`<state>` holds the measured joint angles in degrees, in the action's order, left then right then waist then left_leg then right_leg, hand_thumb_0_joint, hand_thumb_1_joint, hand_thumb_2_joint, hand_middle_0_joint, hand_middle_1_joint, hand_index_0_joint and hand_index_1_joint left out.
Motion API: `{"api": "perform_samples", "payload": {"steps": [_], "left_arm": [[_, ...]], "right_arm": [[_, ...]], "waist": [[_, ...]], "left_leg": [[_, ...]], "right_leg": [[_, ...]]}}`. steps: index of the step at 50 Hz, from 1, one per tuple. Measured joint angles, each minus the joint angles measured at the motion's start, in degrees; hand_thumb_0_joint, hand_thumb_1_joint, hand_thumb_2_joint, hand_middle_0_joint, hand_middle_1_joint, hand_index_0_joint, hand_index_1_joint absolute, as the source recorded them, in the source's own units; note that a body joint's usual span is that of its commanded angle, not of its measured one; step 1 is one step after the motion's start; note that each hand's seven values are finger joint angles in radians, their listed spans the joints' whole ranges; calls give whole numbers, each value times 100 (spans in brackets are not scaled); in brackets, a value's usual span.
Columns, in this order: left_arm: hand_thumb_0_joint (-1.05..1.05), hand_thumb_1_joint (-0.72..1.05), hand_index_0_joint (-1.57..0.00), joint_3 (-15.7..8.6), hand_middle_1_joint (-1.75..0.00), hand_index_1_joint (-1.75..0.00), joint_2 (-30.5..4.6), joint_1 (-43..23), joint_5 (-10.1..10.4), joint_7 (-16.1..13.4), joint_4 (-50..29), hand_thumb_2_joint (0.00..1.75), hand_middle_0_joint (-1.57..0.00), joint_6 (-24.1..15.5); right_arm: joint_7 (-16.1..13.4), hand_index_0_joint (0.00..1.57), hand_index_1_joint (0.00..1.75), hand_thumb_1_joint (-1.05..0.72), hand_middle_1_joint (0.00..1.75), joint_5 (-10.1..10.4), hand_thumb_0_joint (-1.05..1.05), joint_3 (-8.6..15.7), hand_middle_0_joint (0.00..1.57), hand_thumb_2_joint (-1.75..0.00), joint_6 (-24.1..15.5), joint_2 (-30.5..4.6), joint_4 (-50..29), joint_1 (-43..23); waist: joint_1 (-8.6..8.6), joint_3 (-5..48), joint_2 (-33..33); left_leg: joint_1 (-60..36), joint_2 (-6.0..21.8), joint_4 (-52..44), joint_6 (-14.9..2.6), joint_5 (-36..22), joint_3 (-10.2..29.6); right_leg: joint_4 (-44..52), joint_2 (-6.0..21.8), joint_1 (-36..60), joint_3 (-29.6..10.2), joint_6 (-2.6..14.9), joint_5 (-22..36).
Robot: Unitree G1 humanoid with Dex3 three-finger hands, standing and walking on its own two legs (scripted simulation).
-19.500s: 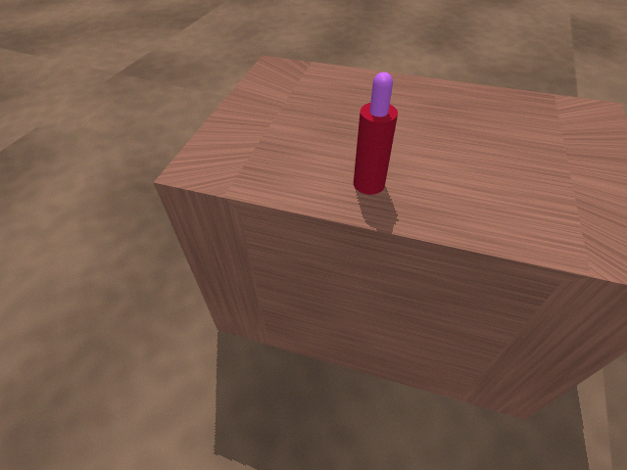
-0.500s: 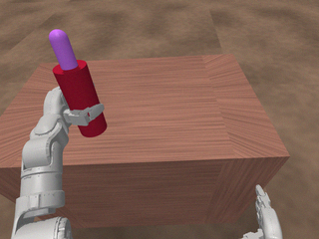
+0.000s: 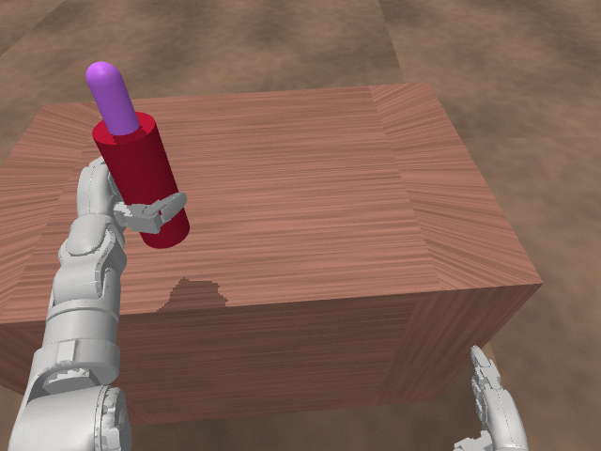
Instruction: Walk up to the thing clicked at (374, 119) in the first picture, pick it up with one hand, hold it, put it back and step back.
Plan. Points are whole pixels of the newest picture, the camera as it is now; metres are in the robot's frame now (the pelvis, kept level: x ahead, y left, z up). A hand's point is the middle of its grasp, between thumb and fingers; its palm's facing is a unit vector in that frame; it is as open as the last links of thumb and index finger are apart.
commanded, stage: crouch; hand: left
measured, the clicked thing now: (139, 163) +0.42 +0.19 +0.18
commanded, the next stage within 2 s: lower in 0.24 s
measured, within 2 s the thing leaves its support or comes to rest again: rests again in 1.06 s
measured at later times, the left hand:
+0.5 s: hand (160, 201) +0.44 +0.19 +0.10, palm faces +0.14 -0.99 -0.03, open 9.5 cm
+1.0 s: hand (174, 218) +0.45 +0.19 +0.05, palm faces +0.12 -0.99 -0.03, open 9.5 cm
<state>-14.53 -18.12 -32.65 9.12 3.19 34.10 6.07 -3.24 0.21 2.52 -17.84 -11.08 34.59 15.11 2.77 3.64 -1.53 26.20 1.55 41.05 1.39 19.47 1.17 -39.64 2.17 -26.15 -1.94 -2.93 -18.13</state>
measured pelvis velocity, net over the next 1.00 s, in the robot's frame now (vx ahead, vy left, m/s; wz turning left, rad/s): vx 0.00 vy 0.00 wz -0.01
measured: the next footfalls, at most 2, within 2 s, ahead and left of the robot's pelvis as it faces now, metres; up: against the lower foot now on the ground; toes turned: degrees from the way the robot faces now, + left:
none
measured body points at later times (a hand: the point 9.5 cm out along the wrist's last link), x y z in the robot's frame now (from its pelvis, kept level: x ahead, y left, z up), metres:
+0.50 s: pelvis +0.00 +0.00 -0.01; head +0.03 +0.00 +0.44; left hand +0.42 +0.24 +0.11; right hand +0.15 -0.25 -0.08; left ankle +0.02 +0.13 -0.72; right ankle +0.02 -0.15 -0.72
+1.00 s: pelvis +0.00 +0.00 -0.03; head +0.07 +0.02 +0.42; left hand +0.44 +0.24 +0.05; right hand +0.15 -0.26 -0.07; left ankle +0.02 +0.13 -0.72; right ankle +0.02 -0.15 -0.72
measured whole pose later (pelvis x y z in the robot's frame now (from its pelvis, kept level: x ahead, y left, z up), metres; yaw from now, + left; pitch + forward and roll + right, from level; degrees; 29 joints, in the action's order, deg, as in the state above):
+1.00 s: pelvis +0.00 +0.00 -0.03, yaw -1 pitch +13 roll -2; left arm -17.4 -21.6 -37.6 6.2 4.0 52.9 -14.9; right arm -1.4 -1.1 2.3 -5.0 -11.5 16.5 18.0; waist 7.0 5.7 0.2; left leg 42.8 2.8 53.2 1.8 23.9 2.3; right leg -50.1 0.7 -42.0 -1.4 -2.6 -21.6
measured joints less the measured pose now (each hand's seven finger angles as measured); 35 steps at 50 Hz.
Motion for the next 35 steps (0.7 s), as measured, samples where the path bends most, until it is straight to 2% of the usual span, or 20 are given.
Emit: {"api": "perform_samples", "payload": {"steps": [6,12,17,24,28,35], "left_arm": [[0,-37,-75,-92,-109,-109,70,-33,-76,-111,200,117,-72,-403],[0,-37,-75,-162,-108,-109,-10,-157,-129,-204,429,117,-72,-807],[0,-38,-75,-138,-108,-109,-157,-246,-154,-123,719,117,-72,-970],[0,-38,-75,-112,-108,-109,-222,-429,-111,51,1264,117,-73,-1124],[0,-37,-75,-144,-108,-108,-202,-458,-128,79,1415,116,-73,-1267],[0,-35,-75,-299,-106,-107,-192,-452,-177,18,1519,114,-73,-1662]], "right_arm": [[-5,6,5,55,5,6,-1,90,6,-4,293,-126,-367,160],[-54,6,5,54,5,-6,-1,74,5,-5,549,-147,-666,57],[-42,6,5,54,5,-5,-1,72,5,-5,712,-92,-694,8],[19,6,5,53,5,5,-1,-65,5,-5,876,9,-673,35],[57,6,5,53,5,-25,-1,-116,5,-5,970,38,-816,45],[18,6,5,52,5,-44,-1,-28,5,-5,1137,-108,-1276,121]], "waist": [[87,-117,68],[160,-45,186],[159,54,138],[135,50,74],[191,-42,91],[341,-65,204]], "left_leg": [[168,18,111,5,34,-10],[302,66,222,43,80,28],[360,84,269,51,105,61],[556,63,355,38,104,51],[786,57,480,39,110,40],[1135,78,744,53,193,34]], "right_leg": [[-101,-21,-172,-15,-1,-22],[-187,-70,-291,17,33,-56],[-204,-89,-327,49,45,-71],[-326,-72,-540,33,40,-87],[-472,-70,-785,13,37,-100],[-735,-99,-1146,-8,44,-172]]}}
